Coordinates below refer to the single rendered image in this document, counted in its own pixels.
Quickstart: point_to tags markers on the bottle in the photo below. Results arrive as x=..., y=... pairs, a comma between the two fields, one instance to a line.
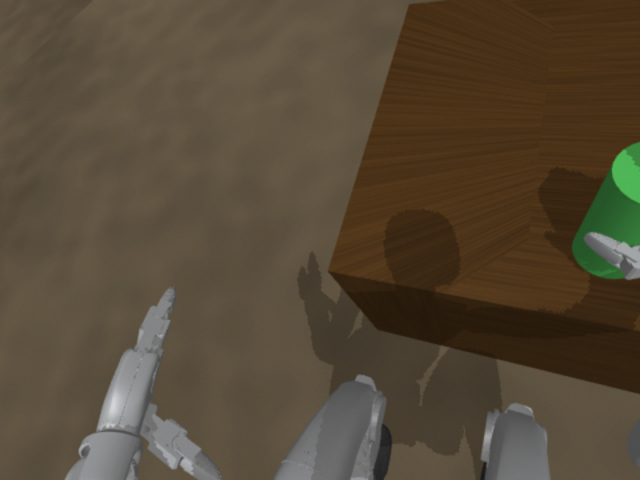
x=615, y=212

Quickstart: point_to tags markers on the left robot foot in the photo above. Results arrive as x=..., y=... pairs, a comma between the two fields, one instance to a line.
x=383, y=457

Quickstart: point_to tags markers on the left robot arm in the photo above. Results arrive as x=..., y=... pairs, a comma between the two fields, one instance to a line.
x=108, y=455

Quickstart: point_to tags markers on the left robot hand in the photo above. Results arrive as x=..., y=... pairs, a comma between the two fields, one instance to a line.
x=127, y=405

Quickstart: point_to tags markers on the right robot hand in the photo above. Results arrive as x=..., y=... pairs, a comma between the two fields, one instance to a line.
x=612, y=251

